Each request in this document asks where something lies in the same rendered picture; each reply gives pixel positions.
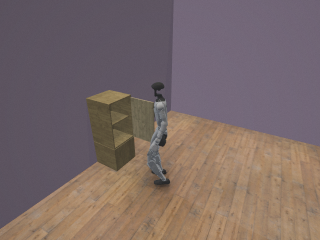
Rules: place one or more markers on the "robot torso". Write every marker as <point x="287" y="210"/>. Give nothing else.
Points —
<point x="157" y="116"/>

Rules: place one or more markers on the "robot left shin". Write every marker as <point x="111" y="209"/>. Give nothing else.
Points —
<point x="156" y="169"/>

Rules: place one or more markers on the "left robot upper arm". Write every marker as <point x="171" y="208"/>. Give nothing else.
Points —
<point x="161" y="110"/>

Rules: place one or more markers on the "left robot hand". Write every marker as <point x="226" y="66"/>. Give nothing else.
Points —
<point x="154" y="148"/>

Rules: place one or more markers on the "cupboard door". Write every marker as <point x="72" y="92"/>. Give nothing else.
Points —
<point x="143" y="119"/>

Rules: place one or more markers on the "robot left forearm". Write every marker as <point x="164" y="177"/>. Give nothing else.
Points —
<point x="162" y="129"/>

